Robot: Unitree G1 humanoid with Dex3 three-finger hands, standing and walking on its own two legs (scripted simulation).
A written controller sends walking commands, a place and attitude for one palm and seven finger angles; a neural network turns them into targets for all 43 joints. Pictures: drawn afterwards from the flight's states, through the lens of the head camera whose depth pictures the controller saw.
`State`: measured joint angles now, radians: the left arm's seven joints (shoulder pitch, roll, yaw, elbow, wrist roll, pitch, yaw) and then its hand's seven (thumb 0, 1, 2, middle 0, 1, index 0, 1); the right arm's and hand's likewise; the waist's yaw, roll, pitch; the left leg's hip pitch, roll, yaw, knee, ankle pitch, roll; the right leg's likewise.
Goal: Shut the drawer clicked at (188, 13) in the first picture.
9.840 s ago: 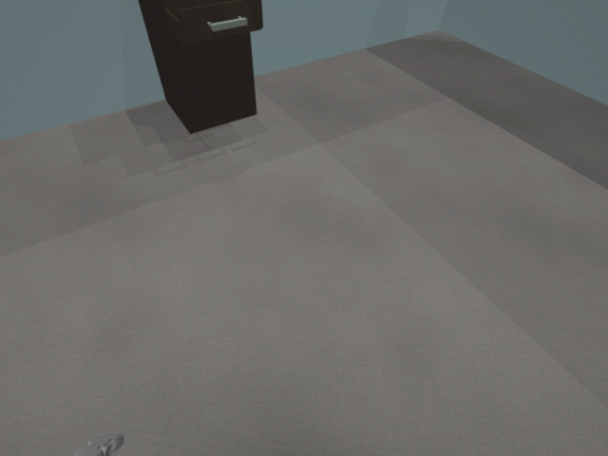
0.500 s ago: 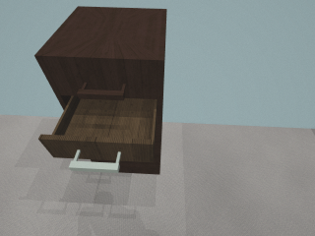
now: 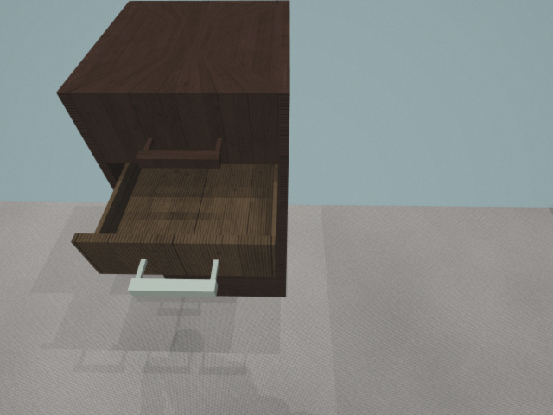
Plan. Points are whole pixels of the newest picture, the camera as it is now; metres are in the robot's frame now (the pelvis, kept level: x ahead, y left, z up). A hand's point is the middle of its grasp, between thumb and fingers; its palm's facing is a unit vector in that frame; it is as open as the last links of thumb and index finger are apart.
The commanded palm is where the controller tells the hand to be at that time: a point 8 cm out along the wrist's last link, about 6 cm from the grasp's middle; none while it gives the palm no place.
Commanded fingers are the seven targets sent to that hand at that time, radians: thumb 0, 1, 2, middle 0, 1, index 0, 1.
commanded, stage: look again from close up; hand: left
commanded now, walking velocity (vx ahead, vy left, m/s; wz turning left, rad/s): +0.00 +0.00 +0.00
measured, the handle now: (176, 276) +0.38 +0.22 -0.12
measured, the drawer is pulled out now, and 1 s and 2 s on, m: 0.21 0.21 0.21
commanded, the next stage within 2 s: raise the hand and make a fist in 0.40 s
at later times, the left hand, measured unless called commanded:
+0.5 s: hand out of the picture -0.02 +0.20 -0.17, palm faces +0.00 -0.98 -0.22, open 7.4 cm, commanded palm +0.08 +0.25 -0.07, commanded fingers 0.00 0.90 0.90 -0.22 -0.32 -0.22 -0.32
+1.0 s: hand out of the picture +0.09 +0.19 -0.07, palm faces +0.12 -0.99 -0.04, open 5.5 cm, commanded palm +0.10 +0.24 -0.05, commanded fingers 0.00 0.90 0.90 -0.72 -0.86 -0.72 -0.86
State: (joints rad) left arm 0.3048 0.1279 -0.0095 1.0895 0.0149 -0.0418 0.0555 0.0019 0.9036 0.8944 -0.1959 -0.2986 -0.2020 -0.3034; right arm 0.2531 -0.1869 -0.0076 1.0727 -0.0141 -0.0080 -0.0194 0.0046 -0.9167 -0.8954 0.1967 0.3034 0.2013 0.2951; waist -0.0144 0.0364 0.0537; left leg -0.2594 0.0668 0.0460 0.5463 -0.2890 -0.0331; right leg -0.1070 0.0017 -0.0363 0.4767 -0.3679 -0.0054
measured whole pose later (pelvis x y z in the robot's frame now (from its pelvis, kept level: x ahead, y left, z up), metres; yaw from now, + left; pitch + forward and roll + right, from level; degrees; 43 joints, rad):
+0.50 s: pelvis -0.01 +0.02 +0.00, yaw -1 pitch +0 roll +1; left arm 0.31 0.18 -0.01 1.07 0.01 0.00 0.04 0.00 0.91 0.89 -0.19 -0.30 -0.20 -0.30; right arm 0.28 -0.17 0.02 1.08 -0.01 0.00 -0.01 0.00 -0.91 -0.90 0.20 0.30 0.20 0.30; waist 0.01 -0.01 0.04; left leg -0.24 0.02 0.08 0.50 -0.25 0.01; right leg -0.13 -0.05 -0.01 0.50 -0.36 0.03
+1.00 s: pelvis -0.07 -0.02 -0.10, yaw +2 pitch +13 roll -1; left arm 0.49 0.19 0.17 0.11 -0.24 -0.52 -0.30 0.01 0.90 0.89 -0.53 -0.66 -0.54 -0.66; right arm 0.11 -0.26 -0.08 0.51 0.00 -0.25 -0.04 0.00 -0.90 -0.90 0.20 0.30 0.20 0.30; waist 0.06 -0.01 -0.14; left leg -0.98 0.07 -0.05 1.18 -0.43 -0.04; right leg -0.82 -0.01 -0.11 1.22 -0.62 -0.04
